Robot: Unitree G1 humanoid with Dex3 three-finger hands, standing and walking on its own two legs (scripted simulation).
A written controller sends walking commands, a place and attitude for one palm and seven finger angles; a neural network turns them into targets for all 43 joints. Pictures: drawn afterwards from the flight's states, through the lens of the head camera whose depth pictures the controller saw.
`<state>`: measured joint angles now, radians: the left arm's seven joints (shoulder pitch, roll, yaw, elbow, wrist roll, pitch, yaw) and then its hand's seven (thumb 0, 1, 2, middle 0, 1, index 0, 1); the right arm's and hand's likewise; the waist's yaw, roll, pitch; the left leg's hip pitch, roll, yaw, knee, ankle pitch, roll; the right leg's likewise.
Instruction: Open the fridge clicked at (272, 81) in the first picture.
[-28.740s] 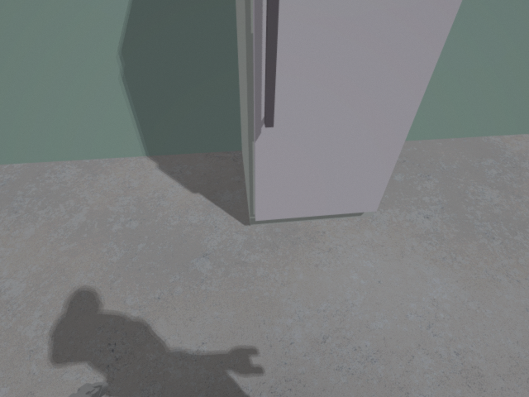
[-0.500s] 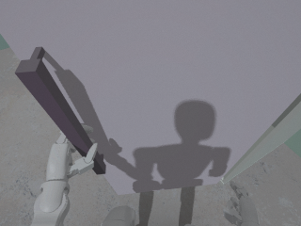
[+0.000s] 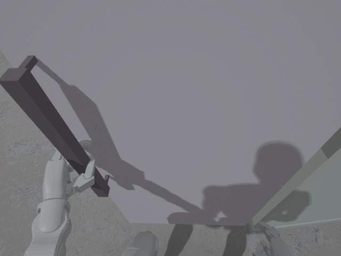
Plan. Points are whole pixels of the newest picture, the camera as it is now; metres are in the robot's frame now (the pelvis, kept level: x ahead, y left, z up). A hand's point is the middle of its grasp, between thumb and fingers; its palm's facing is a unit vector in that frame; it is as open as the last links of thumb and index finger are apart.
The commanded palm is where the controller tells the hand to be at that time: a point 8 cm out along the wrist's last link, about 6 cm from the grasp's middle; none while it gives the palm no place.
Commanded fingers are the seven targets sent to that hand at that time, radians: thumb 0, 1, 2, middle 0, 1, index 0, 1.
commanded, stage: stop walking and hold the door back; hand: left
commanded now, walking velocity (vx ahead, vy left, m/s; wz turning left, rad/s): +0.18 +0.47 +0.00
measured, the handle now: (78, 146) +0.31 +0.24 +0.10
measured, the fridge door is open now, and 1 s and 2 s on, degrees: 82 77 75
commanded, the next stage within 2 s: loosen the grip on the handle in 1.06 s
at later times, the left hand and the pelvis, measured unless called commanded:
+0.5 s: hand (88, 162) +0.29 +0.22 +0.07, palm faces +0.26 -0.94 -0.23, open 6.2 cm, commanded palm +0.28 +0.27 +0.06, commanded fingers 0.00 0.90 0.90 -0.45 -1.40 -0.45 -1.40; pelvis -0.11 -0.02 +0.01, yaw +5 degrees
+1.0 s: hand (90, 153) +0.31 +0.22 +0.07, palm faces +0.19 -0.96 -0.19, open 6.0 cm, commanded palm +0.28 +0.27 +0.06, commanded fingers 0.00 0.90 0.90 -0.45 -1.40 -0.45 -1.40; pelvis -0.11 +0.01 +0.00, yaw +1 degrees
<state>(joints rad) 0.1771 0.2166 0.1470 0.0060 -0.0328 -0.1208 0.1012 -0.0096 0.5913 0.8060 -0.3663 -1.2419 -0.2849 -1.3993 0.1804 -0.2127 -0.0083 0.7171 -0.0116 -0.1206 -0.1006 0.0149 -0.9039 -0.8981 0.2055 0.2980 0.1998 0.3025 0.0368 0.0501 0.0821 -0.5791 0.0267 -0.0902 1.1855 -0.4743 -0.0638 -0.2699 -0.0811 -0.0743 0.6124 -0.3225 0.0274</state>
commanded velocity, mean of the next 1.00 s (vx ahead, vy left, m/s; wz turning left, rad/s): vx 0.12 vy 0.05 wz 0.00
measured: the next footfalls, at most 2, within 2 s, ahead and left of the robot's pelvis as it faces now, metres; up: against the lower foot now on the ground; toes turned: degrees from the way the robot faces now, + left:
left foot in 0.32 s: -0.07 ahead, +0.12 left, +0.00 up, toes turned +9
left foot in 0.82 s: -0.03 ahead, +0.14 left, +0.00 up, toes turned +8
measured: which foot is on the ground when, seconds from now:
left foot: up 0.00-0.30, down 0.32-0.56, up 0.58-0.80, down 0.82-1.00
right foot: down 0.00-0.86, up 0.88-0.96, down 0.98-1.00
